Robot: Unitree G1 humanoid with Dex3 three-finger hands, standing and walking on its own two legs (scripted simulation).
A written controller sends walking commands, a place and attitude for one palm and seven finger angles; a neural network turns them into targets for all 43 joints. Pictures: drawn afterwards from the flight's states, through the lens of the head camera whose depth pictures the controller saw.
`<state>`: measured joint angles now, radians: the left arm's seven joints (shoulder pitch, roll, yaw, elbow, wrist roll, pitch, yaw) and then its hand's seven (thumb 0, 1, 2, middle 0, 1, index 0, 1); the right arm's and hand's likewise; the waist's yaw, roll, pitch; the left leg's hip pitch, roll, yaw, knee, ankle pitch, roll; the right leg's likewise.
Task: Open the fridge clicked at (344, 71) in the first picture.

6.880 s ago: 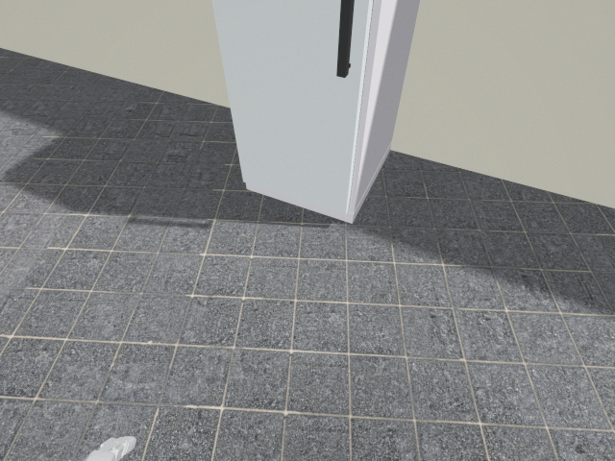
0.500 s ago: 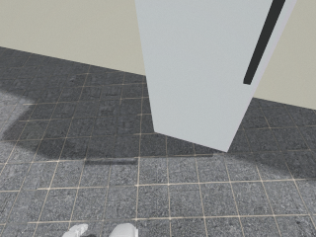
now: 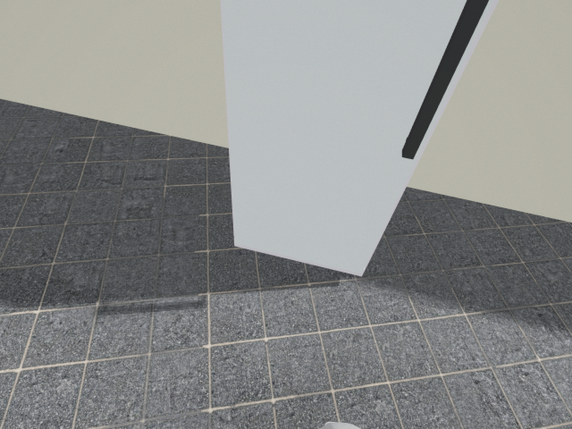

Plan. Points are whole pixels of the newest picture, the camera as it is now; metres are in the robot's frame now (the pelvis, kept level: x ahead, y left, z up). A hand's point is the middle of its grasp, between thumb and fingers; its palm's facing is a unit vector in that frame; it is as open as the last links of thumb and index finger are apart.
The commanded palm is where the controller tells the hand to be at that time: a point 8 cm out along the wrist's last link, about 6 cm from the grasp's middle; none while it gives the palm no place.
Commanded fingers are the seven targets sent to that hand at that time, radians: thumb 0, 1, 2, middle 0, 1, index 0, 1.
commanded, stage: take the last steps up to it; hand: right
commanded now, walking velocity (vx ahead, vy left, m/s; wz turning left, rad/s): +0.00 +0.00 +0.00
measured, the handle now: (451, 51) +0.76 -0.23 +0.19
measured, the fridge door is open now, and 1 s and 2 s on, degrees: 0 0 0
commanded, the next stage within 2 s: come to a stop and stand still in 1.04 s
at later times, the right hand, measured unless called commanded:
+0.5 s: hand out of the picture -0.02 -0.25 -0.18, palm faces +0.13 +0.98 -0.15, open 7.4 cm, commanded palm none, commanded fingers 0.00 -0.90 -0.90 0.20 0.30 0.20 0.30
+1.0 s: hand (405, 359) +0.29 -0.21 -0.17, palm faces +0.08 +0.98 -0.20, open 7.2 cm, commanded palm none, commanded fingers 0.00 -0.90 -0.90 0.20 0.30 0.20 0.30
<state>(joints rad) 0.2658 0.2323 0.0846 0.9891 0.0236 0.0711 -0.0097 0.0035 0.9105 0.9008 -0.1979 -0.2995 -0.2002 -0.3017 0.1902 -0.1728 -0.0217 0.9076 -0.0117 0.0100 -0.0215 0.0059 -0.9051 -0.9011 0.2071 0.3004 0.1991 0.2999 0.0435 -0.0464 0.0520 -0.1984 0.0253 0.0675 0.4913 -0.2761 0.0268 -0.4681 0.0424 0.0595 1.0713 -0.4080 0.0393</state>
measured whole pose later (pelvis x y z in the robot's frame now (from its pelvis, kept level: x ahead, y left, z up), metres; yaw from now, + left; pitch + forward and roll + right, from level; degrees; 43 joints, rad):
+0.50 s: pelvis +0.04 -0.07 +0.01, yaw -4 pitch -2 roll +1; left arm 0.31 0.15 0.03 1.05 0.02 -0.05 0.02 -0.01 0.94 0.90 -0.20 -0.30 -0.20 -0.30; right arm 0.37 -0.22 -0.05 1.12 -0.03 0.02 0.03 0.01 -0.91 -0.90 0.20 0.30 0.19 0.30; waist -0.03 0.05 0.02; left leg -0.50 0.09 0.07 1.04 -0.25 -0.04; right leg -0.03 -0.01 -0.10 0.33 -0.27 -0.04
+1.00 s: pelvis +0.21 -0.02 -0.01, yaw -4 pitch -2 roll +2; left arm 0.33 0.15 0.06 1.08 0.03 -0.01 0.01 0.00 0.91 0.90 -0.20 -0.30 -0.20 -0.30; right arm 0.16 -0.16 -0.05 1.03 -0.01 -0.05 -0.02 -0.01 -0.94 -0.90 0.21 0.30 0.20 0.30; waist 0.05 -0.03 0.06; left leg -0.26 0.00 0.17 0.50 -0.21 0.05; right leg -0.46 -0.11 -0.05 1.08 -0.38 0.00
